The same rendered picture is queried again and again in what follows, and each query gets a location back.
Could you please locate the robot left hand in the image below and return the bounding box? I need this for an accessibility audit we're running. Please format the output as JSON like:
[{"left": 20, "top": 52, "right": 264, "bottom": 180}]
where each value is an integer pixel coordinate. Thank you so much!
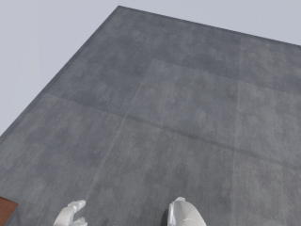
[{"left": 54, "top": 200, "right": 87, "bottom": 226}]

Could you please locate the right robot thigh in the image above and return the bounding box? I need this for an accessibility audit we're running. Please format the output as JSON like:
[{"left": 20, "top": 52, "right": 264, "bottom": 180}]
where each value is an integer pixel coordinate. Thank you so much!
[{"left": 168, "top": 201, "right": 207, "bottom": 226}]

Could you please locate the cupboard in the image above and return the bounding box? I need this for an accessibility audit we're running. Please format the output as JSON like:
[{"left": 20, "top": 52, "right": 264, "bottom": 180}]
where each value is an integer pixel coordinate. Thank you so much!
[{"left": 0, "top": 196, "right": 18, "bottom": 226}]

